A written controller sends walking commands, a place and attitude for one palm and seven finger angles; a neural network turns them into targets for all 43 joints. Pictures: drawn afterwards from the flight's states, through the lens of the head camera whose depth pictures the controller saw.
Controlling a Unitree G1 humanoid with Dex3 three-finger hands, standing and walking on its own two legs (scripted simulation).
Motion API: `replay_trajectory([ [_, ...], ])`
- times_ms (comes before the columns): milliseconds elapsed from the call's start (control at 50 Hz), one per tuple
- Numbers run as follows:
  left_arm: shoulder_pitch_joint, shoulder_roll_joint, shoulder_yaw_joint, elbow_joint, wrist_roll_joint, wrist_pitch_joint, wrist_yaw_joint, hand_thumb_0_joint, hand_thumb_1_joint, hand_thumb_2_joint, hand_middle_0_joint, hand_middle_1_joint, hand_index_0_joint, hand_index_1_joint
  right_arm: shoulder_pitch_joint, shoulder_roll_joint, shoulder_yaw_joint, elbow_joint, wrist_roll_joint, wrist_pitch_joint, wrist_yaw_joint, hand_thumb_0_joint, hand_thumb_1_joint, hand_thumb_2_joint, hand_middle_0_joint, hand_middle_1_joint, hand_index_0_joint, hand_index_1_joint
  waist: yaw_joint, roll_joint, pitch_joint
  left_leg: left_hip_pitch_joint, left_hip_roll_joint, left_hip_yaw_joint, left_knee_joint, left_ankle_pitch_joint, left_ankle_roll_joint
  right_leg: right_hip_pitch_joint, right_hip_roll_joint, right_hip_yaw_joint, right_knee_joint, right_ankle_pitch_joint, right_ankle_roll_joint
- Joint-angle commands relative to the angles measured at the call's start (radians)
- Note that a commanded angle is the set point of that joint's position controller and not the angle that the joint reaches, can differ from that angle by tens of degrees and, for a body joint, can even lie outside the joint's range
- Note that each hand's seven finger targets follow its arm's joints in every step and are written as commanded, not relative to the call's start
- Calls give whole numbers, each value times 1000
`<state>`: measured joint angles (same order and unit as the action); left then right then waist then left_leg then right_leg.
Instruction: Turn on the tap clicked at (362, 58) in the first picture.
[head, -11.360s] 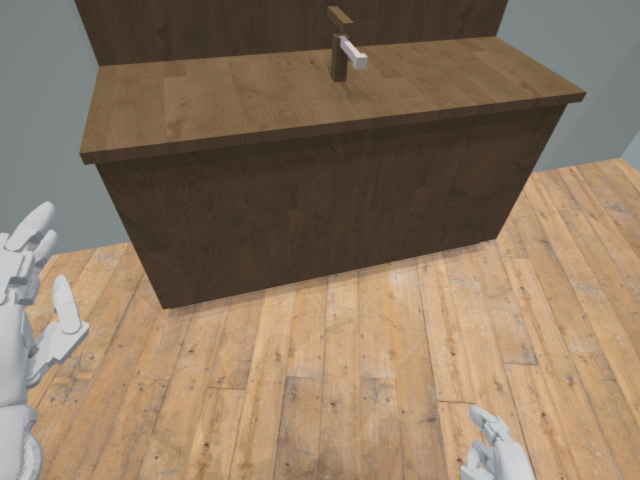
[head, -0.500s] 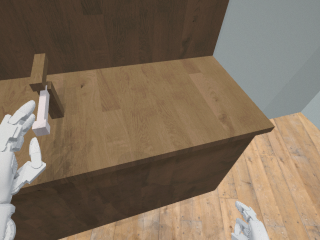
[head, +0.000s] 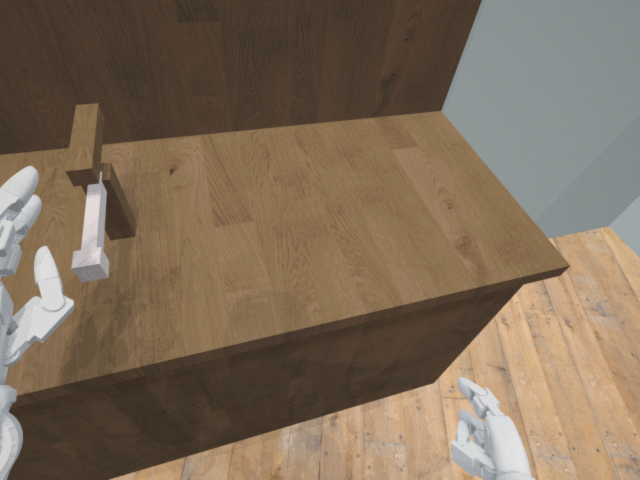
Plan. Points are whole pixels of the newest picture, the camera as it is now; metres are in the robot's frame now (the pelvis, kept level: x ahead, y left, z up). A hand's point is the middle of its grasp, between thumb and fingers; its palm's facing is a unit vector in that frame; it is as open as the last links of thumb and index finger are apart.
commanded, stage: come to a stop and stand still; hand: left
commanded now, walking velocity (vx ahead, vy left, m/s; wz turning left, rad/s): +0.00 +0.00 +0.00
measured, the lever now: (91, 264) +0.31 +0.30 +0.09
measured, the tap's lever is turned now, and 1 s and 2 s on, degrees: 0 0 0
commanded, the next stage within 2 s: look again from close up in 0.08 s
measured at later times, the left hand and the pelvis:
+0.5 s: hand (85, 314) +0.21 +0.23 +0.16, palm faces +0.38 -0.85 -0.36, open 7.4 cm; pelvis +0.00 -0.01 +0.00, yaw +0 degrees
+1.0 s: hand (90, 340) +0.20 +0.23 +0.15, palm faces +0.31 -0.86 -0.40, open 7.4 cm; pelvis -0.01 -0.01 +0.00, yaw +0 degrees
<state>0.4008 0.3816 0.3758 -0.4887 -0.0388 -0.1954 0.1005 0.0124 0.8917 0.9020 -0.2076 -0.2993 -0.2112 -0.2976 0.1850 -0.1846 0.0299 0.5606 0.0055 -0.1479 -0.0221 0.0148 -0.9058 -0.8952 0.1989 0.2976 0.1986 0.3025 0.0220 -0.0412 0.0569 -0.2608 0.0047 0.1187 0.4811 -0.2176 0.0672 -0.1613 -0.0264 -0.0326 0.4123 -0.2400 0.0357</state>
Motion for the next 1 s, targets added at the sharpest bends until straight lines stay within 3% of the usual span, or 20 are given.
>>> replay_trajectory([
  [0,-54,127,66,-228,-2,-63,21,0,900,900,-200,-300,-200,-300,-62,-139,-62,-147,6,-45,-12,0,-900,-900,200,300,200,300,-3,145,-204,141,112,-134,-98,232,-61,18,-8,19,-21,190,-47],
  [200,-74,138,71,-181,-5,-53,29,0,900,900,-200,-300,-200,-300,-77,-137,-59,-152,8,-21,-25,0,-900,-900,200,300,200,300,-5,109,-146,78,94,-144,-138,33,-50,18,-19,42,-69,146,-49],
  [320,-63,157,85,-197,-3,-51,35,0,900,900,-200,-300,-200,-300,-96,-137,-56,-151,10,-23,-29,0,-900,-900,200,300,200,300,-2,121,-146,86,86,-147,-142,26,-50,15,-18,41,-79,141,-50],
  [340,-52,126,61,-173,-7,-51,30,0,900,900,-200,-300,-200,-300,-82,-142,-56,-146,4,-19,-28,0,-900,-900,200,300,200,300,-4,99,-148,80,84,-143,-144,26,-47,19,-15,38,-82,141,-50],
  [420,-34,155,91,-174,-7,-46,34,0,900,900,-200,-300,-200,-300,-91,-138,-58,-147,11,-18,-30,0,-900,-900,200,300,200,300,-2,93,-148,94,80,-143,-131,56,-50,12,-23,45,-89,158,-51],
  [440,-30,127,65,-155,-12,-45,28,0,900,900,-200,-300,-200,-300,-81,-142,-57,-145,5,-14,-28,0,-900,-900,200,300,200,300,-4,88,-146,87,80,-141,-135,44,-47,12,-20,43,-95,148,-49],
  [520,-40,154,87,-176,-9,-41,33,0,900,900,-200,-300,-200,-300,-94,-139,-60,-146,12,-13,-32,0,-900,-900,200,300,200,300,-4,88,-144,98,79,-138,-124,58,-47,7,-26,52,-99,162,-50],
  [540,-39,127,62,-163,-13,-41,29,0,900,900,-200,-300,-200,-300,-82,-145,-59,-141,6,-9,-30,0,-900,-900,200,300,200,300,-5,87,-147,90,76,-137,-125,65,-44,14,-24,47,-98,166,-49],
  [620,-45,161,85,-210,-10,-40,37,0,900,900,-200,-300,-200,-300,-98,-142,-63,-148,14,-12,-32,0,-900,-900,200,300,200,300,-3,104,-162,111,78,-140,-111,102,-44,17,-33,52,-85,190,-52],
  [640,-1038,918,624,-416,141,-141,28,0,900,900,-200,-300,-200,-300,16,-161,-71,-124,-58,-43,-19,0,-900,-900,200,300,200,300,21,-63,16,-46,114,-116,49,154,-40,-188,-103,113,-151,259,-48],
  [660,-430,292,222,178,51,-96,-16,0,900,900,-200,-300,-200,-300,-41,-54,-40,-44,-24,-39,-20,0,-900,-900,200,300,200,300,-3,-54,-176,100,33,-134,-25,211,-42,-110,-108,133,-46,300,-122],
  [680,-192,210,155,51,10,-98,-10,0,900,900,-200,-300,-200,-300,-38,-125,-81,-127,-5,-50,-17,0,-900,-900,200,300,200,300,33,55,-156,140,61,-111,-37,239,-55,-66,-73,152,-74,317,-86],
  [700,-142,135,84,39,-5,-91,-11,0,900,900,-200,-300,-200,-300,-12,-150,-91,-129,8,-57,-11,0,-900,-900,200,300,200,300,16,133,-214,158,65,-121,-71,237,-49,-5,-63,128,-32,240,-83],
  [720,-84,50,8,-16,-21,-96,-19,0,900,900,-200,-300,-200,-300,-47,-136,-88,-133,22,-66,3,0,-900,-900,200,300,200,300,18,272,-260,211,88,-115,-78,298,-31,-14,-48,75,33,202,-71],
  [760,-31,88,9,-150,-12,-101,-13,0,900,900,-200,-300,-200,-300,-40,-150,-89,-144,12,-64,29,0,-900,-900,200,300,200,300,24,262,-263,164,132,-152,-86,323,-20,-8,-30,42,66,117,-56],
  [840,29,155,80,-197,-12,-89,9,0,900,900,-200,-300,-200,-300,-66,-145,-73,-164,17,-59,25,0,-900,-900,200,300,200,300,15,29,-208,42,112,-148,-99,84,-29,22,-28,30,15,92,-47],
  [880,-4,198,141,-184,-18,-90,16,0,900,900,-200,-300,-200,-300,-71,-143,-71,-167,14,-55,4,0,-900,-900,200,300,200,300,7,-37,-158,31,87,-144,-95,-1,-39,-25,-33,54,-29,54,-50],
  [900,-35,205,154,-184,-20,-94,17,0,900,900,-200,-300,-200,-300,-73,-142,-68,-165,13,-53,-4,0,-900,-900,200,300,200,300,2,-18,-133,26,78,-149,-102,-35,-41,-49,-34,66,-43,23,-54],
  [920,-69,257,198,-212,-18,-95,25,0,900,900,-200,-300,-200,-300,-88,-145,-64,-161,14,-47,-14,0,-900,-900,200,300,200,300,1,27,-123,43,83,-151,-113,-27,-41,-65,-29,60,-36,25,-55],
  [980,-130,195,142,-165,-17,-99,20,0,900,900,-200,-300,-200,-300,-70,-138,-60,-150,10,-51,-22,0,-900,-900,200,300,200,300,-2,132,-118,23,91,-154,-138,-93,-33,-40,-23,60,-35,11,-56],
])
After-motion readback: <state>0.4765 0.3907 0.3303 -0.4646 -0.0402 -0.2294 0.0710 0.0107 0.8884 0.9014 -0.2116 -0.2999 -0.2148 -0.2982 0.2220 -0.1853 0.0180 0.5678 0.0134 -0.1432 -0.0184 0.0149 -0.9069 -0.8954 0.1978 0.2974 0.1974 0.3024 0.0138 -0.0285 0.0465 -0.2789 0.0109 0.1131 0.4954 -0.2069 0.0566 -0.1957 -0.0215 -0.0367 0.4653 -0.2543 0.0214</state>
